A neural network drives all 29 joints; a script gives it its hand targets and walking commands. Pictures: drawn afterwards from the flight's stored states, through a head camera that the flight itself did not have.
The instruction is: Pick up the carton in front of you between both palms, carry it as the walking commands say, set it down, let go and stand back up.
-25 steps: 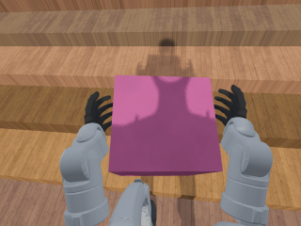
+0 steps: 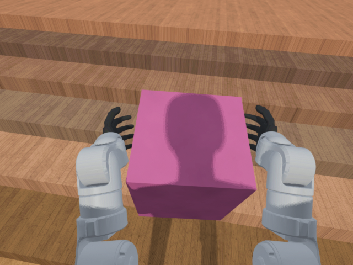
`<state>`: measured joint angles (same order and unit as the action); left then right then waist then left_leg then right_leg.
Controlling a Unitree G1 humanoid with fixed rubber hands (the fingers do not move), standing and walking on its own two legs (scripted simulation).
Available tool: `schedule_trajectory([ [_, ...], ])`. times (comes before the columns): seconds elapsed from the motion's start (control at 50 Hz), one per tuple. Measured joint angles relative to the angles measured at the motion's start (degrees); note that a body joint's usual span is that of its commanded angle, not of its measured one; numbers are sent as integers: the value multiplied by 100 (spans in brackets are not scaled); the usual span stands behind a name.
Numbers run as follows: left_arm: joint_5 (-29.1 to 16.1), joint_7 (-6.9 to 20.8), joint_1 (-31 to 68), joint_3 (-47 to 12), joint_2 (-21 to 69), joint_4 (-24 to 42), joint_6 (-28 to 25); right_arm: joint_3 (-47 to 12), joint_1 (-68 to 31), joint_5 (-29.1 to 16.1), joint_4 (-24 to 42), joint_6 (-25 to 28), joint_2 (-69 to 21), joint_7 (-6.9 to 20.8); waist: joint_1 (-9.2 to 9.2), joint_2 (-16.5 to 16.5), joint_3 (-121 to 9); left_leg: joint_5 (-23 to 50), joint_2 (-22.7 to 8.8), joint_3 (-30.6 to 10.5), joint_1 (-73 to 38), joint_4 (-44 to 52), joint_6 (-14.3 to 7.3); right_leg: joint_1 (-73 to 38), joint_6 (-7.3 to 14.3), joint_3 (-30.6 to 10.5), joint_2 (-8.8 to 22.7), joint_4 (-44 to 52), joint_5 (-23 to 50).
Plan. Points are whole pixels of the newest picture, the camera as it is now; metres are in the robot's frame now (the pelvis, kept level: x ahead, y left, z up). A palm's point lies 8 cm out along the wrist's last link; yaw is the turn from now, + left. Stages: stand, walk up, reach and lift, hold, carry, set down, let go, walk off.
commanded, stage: carry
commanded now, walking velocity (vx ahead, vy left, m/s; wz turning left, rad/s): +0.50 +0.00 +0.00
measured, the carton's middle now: (185, 162) +0.34 +0.03 +0.09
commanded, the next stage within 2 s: none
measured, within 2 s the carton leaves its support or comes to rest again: neither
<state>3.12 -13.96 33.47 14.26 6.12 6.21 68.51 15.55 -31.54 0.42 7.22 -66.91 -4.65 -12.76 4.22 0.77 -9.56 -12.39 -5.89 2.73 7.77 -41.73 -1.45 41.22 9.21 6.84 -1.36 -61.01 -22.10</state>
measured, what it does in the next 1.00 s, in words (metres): climbs: left foot 0.11 m higher, then right foot 0.11 m higher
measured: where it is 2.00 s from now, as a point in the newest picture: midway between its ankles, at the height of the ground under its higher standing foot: (209, 112)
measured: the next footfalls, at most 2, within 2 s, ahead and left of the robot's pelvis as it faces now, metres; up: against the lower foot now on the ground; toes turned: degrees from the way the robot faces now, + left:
left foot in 0.38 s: +0.45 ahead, +0.13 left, +0.11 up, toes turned +2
right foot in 0.86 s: +0.74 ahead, -0.21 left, +0.22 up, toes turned -4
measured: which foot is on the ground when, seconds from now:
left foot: up 0.00-0.36, down 0.38-0.84, up 0.86-1.00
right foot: down 0.00-0.40, up 0.42-0.84, down 0.86-1.00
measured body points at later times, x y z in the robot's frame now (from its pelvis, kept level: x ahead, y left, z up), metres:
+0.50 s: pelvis +0.31 +0.02 +0.14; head +0.32 +0.00 +0.59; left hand +0.68 +0.12 +0.27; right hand +0.64 -0.18 +0.27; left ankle +0.41 +0.13 -0.54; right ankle +0.19 -0.08 -0.42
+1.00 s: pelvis +0.60 -0.12 +0.26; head +0.63 -0.14 +0.70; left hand +0.94 +0.04 +0.38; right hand +0.98 -0.26 +0.37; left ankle +0.51 +0.03 -0.29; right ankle +0.70 -0.21 -0.42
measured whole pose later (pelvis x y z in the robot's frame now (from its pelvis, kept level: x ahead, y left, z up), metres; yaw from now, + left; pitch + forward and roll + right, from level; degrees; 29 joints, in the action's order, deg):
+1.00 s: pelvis +0.60 -0.12 +0.26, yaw -1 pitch +3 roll -1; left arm 5.6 -18.2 33.5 15.4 14.2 4.5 67.4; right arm 23.2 -37.3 10.8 2.6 -68.9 -9.1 -17.5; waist 7.8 -4.2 -1.3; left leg -13.2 0.2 -5.3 35.9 -93.8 -2.5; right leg 37.8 8.3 5.4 -0.7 -53.7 -22.1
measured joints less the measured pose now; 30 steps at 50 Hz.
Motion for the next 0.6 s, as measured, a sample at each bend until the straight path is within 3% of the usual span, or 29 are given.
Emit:
schedule_trajectory([
  [0.02,-126,15,101,-83,44,-75,46,98,-20,139,-69,21,81,-21,260,61,82,-46,213,-302,636,-1646,71,-156,-94,-72,-37,117,-312],
  [0.06,-177,-235,58,-241,185,-89,-37,304,-7,410,-130,43,74,-45,559,-170,296,-259,614,-792,1679,-4232,-4,-534,-206,23,-137,438,-470],
  [0.12,-305,-374,29,-156,296,-32,-125,676,56,607,43,116,-272,-8,763,-333,563,-759,942,-684,2953,-5782,-247,-1278,-434,-34,-192,1481,-93],
  [0.18,-426,-212,162,47,272,172,-315,692,-21,689,362,211,-483,52,816,-214,860,-1254,834,-361,3868,-5334,-294,-1970,-499,-354,-113,2408,165],
  [0.28,-370,-166,451,24,365,282,-570,502,-146,905,663,252,-260,3,489,-229,903,-1712,456,-57,5124,-4988,-484,-3122,-610,-557,122,3504,144],
  [0.32,-314,-112,392,17,362,369,-549,403,-134,822,705,138,-199,13,266,-180,784,-1465,324,178,5193,-3973,-527,-3627,-673,-608,279,3986,118],
  [0.36,-243,-2,229,150,330,523,-438,246,-225,561,583,11,-194,41,-125,-135,633,-1000,410,385,4763,-2514,-598,-3956,-700,-613,450,4150,190],
  [0.38,-175,19,142,227,302,524,-374,74,-331,387,462,-43,-207,51,-410,-178,581,-703,529,414,4400,-1920,-625,-3882,-674,-580,503,3683,218],
  [0.4,-48,-24,91,271,270,450,-334,-137,-488,340,290,-100,-284,-141,-724,-209,607,-183,595,436,4170,-1744,-594,-3547,-661,-582,564,2691,478],
  [0.42,-18,60,60,366,210,390,-293,-209,-604,360,123,-131,-312,-283,-994,-193,677,-148,651,455,4013,-1777,-512,-3010,-739,-798,480,1231,731],
  [0.46,92,180,-66,461,183,264,-223,-313,-580,296,-106,-120,-333,-451,-1318,-32,783,-391,789,497,3549,-1572,-386,-1921,-709,-1236,109,-1555,764],
  [0.48,148,220,-147,540,262,286,-170,-318,-494,248,-184,-115,-359,-482,-1421,69,805,-458,867,501,3258,-1321,-327,-1468,-655,-1301,-33,-2516,679],
  [0.52,337,258,-252,713,516,391,-84,-272,-324,112,-255,-109,-370,-487,-1462,187,832,-446,941,456,2674,-736,-239,-700,-571,-1207,-187,-3487,488],
  [0.6,571,284,-301,881,754,557,-195,-152,-436,-39,-447,26,-369,-462,-1213,88,777,-443,789,327,1751,167,-174,441,-456,-749,38,-3326,28],
])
